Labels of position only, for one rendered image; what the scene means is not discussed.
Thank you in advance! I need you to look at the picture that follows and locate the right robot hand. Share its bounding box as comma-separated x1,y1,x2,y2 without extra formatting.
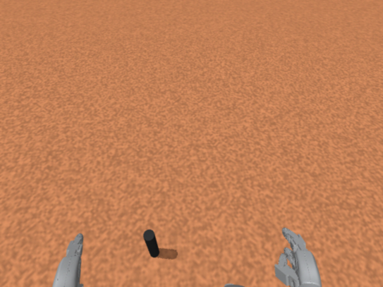
275,228,322,287

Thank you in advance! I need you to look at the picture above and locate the left robot hand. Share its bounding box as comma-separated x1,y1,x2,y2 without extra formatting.
52,233,83,287

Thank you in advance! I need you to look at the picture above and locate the can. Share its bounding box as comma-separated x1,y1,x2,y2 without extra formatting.
143,230,159,258

